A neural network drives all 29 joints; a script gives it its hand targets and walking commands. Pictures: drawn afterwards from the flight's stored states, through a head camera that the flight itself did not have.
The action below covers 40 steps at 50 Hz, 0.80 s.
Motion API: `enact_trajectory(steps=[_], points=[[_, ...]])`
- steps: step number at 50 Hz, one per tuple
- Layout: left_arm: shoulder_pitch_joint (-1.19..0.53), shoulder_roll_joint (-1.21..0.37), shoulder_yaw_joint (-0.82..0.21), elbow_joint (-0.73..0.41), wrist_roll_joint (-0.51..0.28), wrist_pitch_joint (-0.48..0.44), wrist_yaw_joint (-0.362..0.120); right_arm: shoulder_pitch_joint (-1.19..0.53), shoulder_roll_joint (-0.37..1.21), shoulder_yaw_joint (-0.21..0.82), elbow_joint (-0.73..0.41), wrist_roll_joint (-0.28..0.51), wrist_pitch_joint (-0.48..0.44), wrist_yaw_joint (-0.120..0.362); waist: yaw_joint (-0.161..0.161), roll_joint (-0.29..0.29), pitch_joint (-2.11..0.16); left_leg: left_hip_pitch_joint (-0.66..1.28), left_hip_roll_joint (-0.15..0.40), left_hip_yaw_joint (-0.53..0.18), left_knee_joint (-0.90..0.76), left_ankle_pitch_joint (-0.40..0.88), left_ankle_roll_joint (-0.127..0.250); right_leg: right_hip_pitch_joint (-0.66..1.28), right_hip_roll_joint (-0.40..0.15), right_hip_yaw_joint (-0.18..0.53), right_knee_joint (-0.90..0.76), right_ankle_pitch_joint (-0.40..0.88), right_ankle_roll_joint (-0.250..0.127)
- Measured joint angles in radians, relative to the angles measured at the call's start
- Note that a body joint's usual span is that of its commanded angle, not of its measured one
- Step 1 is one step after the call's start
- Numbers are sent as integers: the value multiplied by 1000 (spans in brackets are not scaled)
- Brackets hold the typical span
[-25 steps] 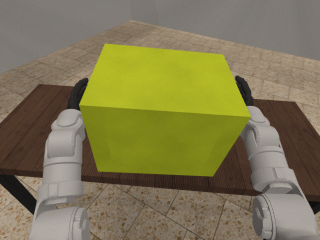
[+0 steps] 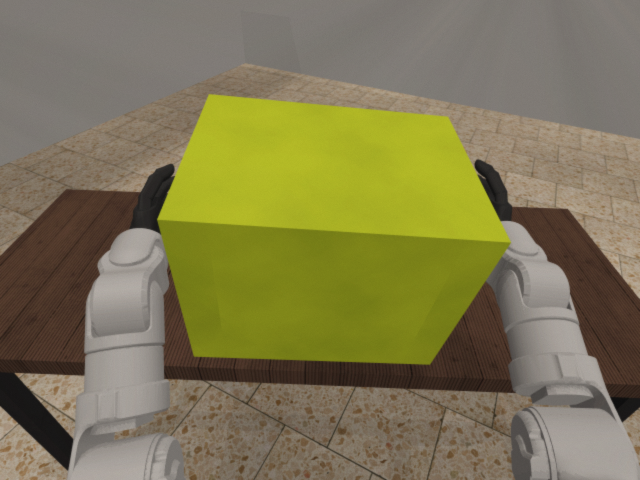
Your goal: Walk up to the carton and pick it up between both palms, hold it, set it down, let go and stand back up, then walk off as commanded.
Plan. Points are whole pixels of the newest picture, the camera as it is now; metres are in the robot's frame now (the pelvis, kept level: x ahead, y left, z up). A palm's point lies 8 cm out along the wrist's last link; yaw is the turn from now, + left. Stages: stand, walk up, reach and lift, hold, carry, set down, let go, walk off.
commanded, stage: reach and lift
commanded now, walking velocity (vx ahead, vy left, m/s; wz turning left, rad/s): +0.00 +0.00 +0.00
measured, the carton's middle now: (323, 234) +0.37 +0.00 +0.16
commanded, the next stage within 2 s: hold in 0.04 s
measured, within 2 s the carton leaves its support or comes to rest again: neither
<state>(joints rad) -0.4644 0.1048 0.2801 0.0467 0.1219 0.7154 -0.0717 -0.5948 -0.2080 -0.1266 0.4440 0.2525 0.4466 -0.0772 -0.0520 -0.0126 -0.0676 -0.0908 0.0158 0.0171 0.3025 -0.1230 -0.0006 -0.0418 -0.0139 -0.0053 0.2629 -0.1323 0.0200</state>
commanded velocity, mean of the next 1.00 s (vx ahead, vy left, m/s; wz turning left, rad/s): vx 0.00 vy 0.00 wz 0.00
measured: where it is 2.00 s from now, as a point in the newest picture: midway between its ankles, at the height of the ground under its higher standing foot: outside the picture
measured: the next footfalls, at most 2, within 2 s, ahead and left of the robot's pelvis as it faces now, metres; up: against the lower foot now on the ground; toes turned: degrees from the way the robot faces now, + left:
none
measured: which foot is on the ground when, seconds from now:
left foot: down 0.00-1.00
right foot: down 0.00-1.00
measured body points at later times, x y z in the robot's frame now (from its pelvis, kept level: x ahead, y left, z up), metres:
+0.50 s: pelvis -0.01 -0.01 +0.00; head -0.07 +0.01 +0.45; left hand +0.35 +0.21 +0.20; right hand +0.38 -0.20 +0.20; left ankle +0.03 +0.12 -0.75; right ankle +0.01 -0.13 -0.75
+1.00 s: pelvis +0.00 +0.00 +0.00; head -0.06 +0.01 +0.44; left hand +0.35 +0.20 +0.20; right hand +0.37 -0.20 +0.20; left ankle +0.03 +0.12 -0.75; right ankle +0.01 -0.13 -0.75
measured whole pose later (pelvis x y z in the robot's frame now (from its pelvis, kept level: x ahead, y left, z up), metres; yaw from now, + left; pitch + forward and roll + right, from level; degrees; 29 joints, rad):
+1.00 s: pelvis +0.00 +0.00 +0.00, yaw +1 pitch -5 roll -1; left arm -0.47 0.10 0.30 0.00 0.14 0.77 -0.09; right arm -0.61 -0.21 -0.13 0.40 0.27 0.51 -0.09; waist -0.05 -0.01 -0.07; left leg -0.09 0.02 0.00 0.32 -0.14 0.00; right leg -0.03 -0.01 -0.01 0.26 -0.14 0.02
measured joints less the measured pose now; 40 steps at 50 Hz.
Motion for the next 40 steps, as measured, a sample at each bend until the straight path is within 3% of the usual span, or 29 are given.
enact_trajectory(steps=[12, 21, 40], points=[[-106, 22, 28, 106, 2, 12, -8, -98, 1, -24, 92, -45, 16, 9, 23, 4, -21, -34, 2, -5, -18, 32, -5, -45, 3, 0, 7, 17, -6], [-130, 34, 26, 152, 5, 3, -13, -122, 0, -21, 132, -56, 9, 9, 18, -3, -28, -43, 1, -22, -20, 34, -9, -45, 5, -15, 0, 16, -10], [-3, 4, 11, -48, 18, 41, -16, -12, 2, 6, -34, 22, 37, -21, 1, -5, -5, -2, 1, -20, 14, -13, -4, 13, 6, -8, -5, -9, -4]])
